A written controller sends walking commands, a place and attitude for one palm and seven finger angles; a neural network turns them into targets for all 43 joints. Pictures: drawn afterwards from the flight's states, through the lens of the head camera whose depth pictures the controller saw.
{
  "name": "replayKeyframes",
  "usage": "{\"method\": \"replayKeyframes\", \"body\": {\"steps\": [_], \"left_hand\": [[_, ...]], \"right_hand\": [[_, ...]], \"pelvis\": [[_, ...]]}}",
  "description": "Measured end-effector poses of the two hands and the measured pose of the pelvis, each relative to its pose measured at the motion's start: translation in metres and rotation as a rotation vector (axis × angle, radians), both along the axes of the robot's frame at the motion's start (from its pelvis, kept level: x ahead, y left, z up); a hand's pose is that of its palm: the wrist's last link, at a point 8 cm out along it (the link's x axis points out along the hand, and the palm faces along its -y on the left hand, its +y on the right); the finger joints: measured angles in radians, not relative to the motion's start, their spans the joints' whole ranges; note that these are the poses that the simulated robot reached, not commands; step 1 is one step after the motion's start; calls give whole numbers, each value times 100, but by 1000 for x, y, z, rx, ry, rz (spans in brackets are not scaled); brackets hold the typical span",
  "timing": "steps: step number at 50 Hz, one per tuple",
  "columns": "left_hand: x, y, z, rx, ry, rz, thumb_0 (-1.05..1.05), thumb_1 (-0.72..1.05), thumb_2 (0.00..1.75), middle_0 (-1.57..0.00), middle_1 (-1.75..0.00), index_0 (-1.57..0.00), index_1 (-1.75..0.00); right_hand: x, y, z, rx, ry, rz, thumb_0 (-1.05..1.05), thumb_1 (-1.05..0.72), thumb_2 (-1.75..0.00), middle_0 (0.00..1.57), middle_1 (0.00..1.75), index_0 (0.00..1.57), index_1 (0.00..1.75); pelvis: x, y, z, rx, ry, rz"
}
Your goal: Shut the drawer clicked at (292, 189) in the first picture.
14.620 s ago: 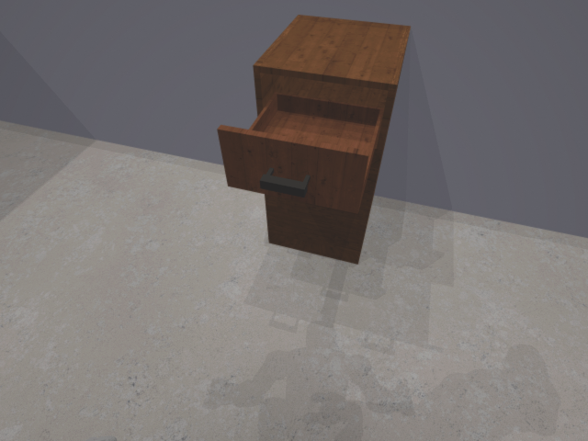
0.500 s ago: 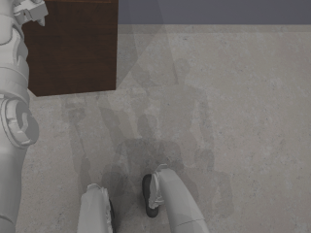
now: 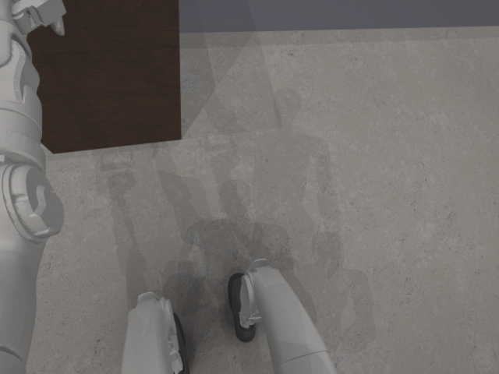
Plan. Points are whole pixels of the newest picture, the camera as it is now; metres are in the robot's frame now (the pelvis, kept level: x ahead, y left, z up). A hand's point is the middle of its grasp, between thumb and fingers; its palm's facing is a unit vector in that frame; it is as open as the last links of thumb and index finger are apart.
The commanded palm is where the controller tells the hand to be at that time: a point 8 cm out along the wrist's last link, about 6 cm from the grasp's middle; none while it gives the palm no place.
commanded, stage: pull the fist back off the drawer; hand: left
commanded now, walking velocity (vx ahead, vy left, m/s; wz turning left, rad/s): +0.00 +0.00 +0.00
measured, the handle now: out of the picture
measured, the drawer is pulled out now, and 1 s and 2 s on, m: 0.00 0.00 0.00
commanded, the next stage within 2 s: draw the hand back to the body in 0.24 s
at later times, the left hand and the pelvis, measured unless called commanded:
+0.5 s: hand (45, 17) +0.57 +0.15 +0.08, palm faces +0.01 -1.00 -0.07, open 3.3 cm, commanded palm +0.52 +0.19 +0.11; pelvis +0.06 +0.00 +0.05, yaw +0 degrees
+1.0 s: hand out of the picture +0.40 +0.19 +0.19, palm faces +0.12 -0.97 -0.23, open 3.3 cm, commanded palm +0.36 +0.24 +0.21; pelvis +0.08 +0.00 +0.13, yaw +2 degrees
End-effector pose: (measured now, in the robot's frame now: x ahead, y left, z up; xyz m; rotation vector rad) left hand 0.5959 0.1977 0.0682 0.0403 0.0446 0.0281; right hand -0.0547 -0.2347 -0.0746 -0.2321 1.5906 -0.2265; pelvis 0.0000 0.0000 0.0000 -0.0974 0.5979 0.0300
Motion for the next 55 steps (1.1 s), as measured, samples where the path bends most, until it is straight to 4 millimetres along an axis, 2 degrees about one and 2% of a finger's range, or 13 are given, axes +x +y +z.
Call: {"method": "replayKeyframes", "body": {"steps": [7,16,22,28,32,37,43,49,55], "left_hand": [[-8,-6,0,4,3,-10,3,87,90,-140,-160,-140,-160],[-19,-6,-1,-1,1,5,2,89,90,-140,-160,-140,-160],[-27,-1,8,13,-36,-2,2,90,89,-140,-160,-140,-160],[-71,10,27,28,7,-17,2,90,89,-139,-160,-140,-160],[-103,20,48,16,8,6,2,90,89,-140,-160,-140,-160],[-135,28,77,16,-34,6,2,90,89,-140,-160,-140,-160],[-173,32,102,10,-43,-19,2,90,89,-140,-160,-140,-160],[-217,39,127,178,35,77,2,90,89,-140,-160,-140,-160],[-257,56,156,230,43,202,2,89,89,-140,-160,-140,-160]], "right_hand": [[27,-1,3,30,-34,2,0,-90,-90,21,30,20,30],[81,-14,6,26,-104,44,0,-90,-90,20,30,20,30],[112,-23,10,17,-148,47,0,-90,-90,20,30,20,30],[149,-19,30,58,-231,33,0,-90,-90,20,30,20,30],[178,-17,47,67,-315,68,0,-90,-90,20,30,20,30],[217,-19,65,60,-436,119,0,-90,-90,20,30,20,30],[258,-17,86,59,-596,154,0,-90,-90,20,30,20,30],[293,-4,111,58,-714,162,1,-90,-90,20,30,20,30],[322,16,135,77,-814,224,1,-90,-90,20,30,20,30]], "pelvis": [[16,1,13,13,-17,-10],[38,0,27,28,-42,-8],[49,-2,34,34,-56,-12],[65,-3,63,48,-121,-24],[74,-4,81,55,-177,-14],[81,-5,95,60,-248,5],[82,-4,106,69,-330,12],[83,-2,124,87,-438,10],[83,-2,138,96,-532,21]]}}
